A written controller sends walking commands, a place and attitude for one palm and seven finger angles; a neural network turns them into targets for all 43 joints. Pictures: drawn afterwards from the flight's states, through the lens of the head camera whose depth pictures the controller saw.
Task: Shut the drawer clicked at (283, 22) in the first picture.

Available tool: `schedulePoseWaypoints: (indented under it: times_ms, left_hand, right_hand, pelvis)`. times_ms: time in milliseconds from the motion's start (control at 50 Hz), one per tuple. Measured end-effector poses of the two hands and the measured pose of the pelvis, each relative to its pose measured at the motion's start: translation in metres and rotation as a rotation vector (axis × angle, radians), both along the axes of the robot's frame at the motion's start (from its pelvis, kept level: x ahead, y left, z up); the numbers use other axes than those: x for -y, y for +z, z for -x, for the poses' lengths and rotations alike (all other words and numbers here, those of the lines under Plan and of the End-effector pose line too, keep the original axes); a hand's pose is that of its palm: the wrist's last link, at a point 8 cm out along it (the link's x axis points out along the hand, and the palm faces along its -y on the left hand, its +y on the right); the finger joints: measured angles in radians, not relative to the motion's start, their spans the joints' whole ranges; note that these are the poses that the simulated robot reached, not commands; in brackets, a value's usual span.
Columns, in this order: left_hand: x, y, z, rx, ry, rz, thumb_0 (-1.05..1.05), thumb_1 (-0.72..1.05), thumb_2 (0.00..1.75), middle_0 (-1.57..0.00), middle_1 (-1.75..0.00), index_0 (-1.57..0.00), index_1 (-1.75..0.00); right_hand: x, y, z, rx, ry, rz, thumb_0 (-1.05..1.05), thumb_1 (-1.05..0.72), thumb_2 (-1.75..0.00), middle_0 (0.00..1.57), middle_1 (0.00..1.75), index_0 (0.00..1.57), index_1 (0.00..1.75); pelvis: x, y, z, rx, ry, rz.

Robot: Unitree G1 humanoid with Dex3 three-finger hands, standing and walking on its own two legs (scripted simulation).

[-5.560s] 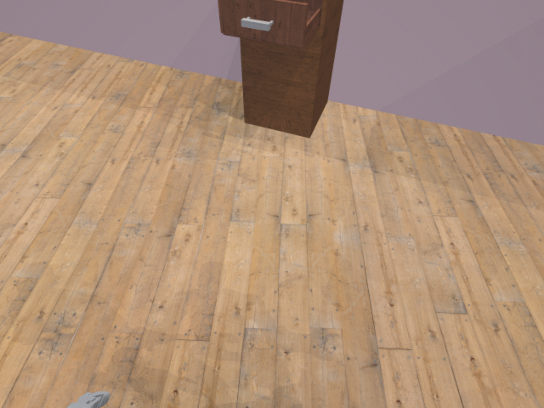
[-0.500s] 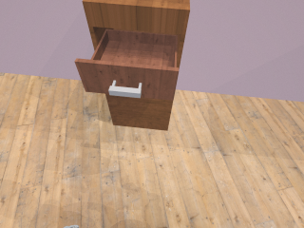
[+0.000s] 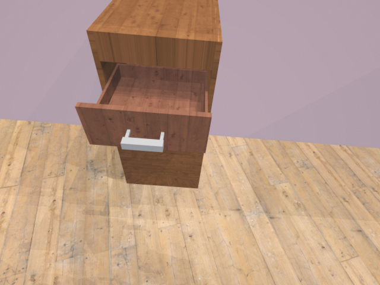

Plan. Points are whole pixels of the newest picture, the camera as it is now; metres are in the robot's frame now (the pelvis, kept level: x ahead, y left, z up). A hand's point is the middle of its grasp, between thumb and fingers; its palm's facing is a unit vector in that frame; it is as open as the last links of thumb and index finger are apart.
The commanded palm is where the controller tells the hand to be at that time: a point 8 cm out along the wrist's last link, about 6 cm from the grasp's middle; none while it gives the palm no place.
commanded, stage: take the last steps up to it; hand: left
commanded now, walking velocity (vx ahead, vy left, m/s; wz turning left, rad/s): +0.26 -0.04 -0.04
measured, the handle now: (144, 139) +0.51 +0.17 -0.04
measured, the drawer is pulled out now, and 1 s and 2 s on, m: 0.25 0.25 0.25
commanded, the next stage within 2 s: come to a stop and stand still in 0.36 s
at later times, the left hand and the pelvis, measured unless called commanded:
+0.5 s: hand (146, 268) +0.19 +0.11 -0.15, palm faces +0.07 -0.97 -0.23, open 7.1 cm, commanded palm none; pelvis +0.13 -0.07 +0.01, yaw +1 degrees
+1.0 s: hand out of the picture +0.15 +0.12 -0.17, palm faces +0.03 -0.96 -0.26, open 7.4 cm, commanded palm none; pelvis +0.13 -0.08 +0.00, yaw +0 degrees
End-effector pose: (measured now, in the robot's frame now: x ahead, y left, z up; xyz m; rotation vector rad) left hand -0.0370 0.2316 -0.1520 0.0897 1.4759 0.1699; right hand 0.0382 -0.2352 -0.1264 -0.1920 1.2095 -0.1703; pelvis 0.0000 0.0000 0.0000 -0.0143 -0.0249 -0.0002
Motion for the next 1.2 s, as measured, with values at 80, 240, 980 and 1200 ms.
schedulePoseWaypoints:
  times_ms: [80, 240, 980, 1200]
  left_hand:
    - [0.000, 0.011, -0.042, 0.052, -0.025, 0.001, 0.00, 0.91, 0.90, -0.19, -0.30, -0.20, -0.30]
    - [0.023, 0.025, -0.148, 0.186, -0.089, -0.033, 0.00, 0.92, 0.90, -0.19, -0.30, -0.20, -0.30]
    - [0.067, 0.017, -0.181, 0.092, -0.041, -0.091, 0.00, 0.91, 0.90, -0.20, -0.30, -0.20, -0.30]
    - [0.072, 0.014, -0.195, 0.236, -0.063, -0.127, 0.00, 0.90, 0.90, -0.20, -0.30, -0.20, -0.30]
  right_hand:
    - [-0.010, 0.003, 0.014, -0.074, -0.039, -0.025, 0.00, -0.91, -0.90, 0.20, 0.30, 0.20, 0.30]
    - [-0.010, -0.006, 0.039, -0.254, -0.128, -0.109, 0.00, -0.91, -0.90, 0.20, 0.30, 0.20, 0.30]
    - [0.051, -0.013, -0.194, 0.033, 0.035, -0.077, 0.00, -0.91, -0.90, 0.20, 0.30, 0.20, 0.30]
    - [0.096, -0.016, -0.153, 0.017, -0.005, -0.008, 0.00, -0.91, -0.90, 0.20, 0.30, 0.19, 0.30]
  pelvis:
    - [0.001, 0.010, -0.018, -0.004, -0.007, -0.005]
    - [0.024, 0.012, -0.060, -0.009, -0.020, -0.026]
    - [0.074, 0.001, -0.137, -0.018, -0.006, -0.034]
    - [0.087, -0.011, -0.126, 0.002, 0.031, 0.001]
